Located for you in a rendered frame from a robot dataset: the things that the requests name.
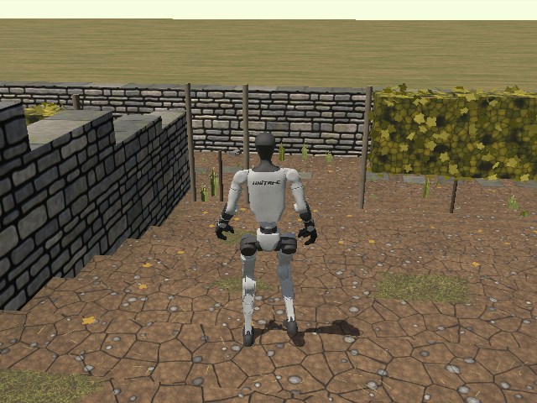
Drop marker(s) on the robot right hand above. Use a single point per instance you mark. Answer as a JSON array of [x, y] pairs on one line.
[[313, 235]]

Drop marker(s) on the right robot forearm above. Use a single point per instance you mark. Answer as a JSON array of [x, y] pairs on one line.
[[307, 219]]

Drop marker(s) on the robot left shin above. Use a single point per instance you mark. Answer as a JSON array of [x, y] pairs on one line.
[[247, 307]]

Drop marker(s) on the robot left upper arm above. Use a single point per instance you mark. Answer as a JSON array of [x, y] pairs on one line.
[[239, 179]]

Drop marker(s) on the left robot forearm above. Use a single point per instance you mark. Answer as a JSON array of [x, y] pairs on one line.
[[224, 218]]

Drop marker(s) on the robot right upper arm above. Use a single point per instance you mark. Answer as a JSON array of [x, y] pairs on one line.
[[293, 176]]

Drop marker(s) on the humanoid robot head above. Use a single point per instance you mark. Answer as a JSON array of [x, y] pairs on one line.
[[265, 145]]

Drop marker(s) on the robot left hand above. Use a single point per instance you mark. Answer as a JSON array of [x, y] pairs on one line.
[[226, 229]]

